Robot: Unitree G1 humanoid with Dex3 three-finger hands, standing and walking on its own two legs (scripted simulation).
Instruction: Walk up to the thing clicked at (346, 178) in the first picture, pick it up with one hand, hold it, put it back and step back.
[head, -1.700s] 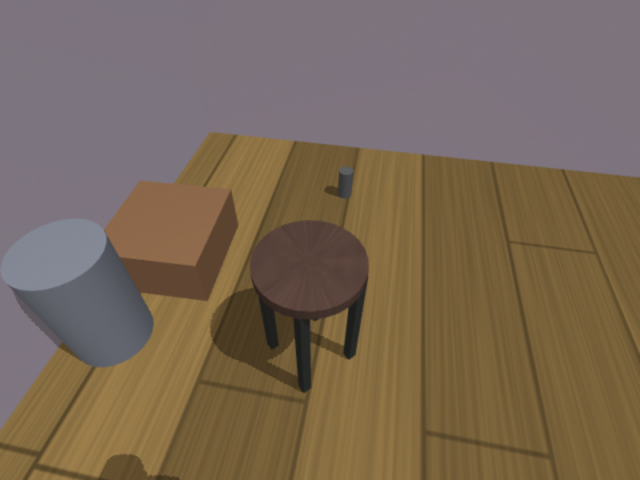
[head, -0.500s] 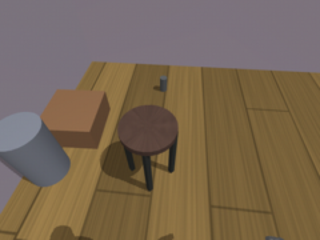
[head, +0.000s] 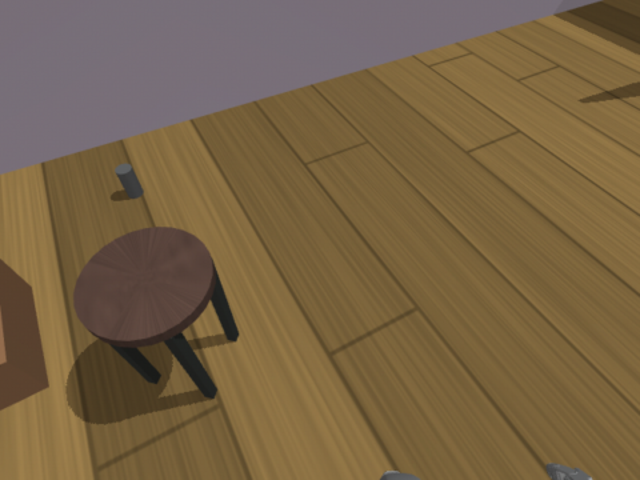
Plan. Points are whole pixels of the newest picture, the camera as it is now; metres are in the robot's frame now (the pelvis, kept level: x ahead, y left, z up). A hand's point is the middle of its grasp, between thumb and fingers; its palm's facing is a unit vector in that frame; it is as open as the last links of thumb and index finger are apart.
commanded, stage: walk up
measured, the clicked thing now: (129, 181) +1.39 +0.76 -0.70
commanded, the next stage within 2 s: none
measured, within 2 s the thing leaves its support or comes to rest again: neither
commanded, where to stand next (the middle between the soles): +0.08 -0.04 m, yaw -50 degrees
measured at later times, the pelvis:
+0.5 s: pelvis +0.04 +0.01 -0.03, yaw -24 degrees
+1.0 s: pelvis +0.02 +0.00 -0.03, yaw -40 degrees
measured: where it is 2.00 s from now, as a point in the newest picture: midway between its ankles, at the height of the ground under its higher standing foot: outside the picture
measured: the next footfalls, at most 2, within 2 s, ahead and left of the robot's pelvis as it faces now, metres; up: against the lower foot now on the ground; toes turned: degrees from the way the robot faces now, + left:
right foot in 0.08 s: +0.06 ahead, -0.14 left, +0.00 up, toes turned -7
left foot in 0.42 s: +0.16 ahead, +0.09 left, +0.00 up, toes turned -21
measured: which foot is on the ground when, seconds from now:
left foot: down 0.00-0.10, up 0.12-0.40, down 0.42-0.80, up 0.82-1.00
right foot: up 0.00-0.06, down 0.08-0.44, up 0.46-0.76, down 0.78-1.00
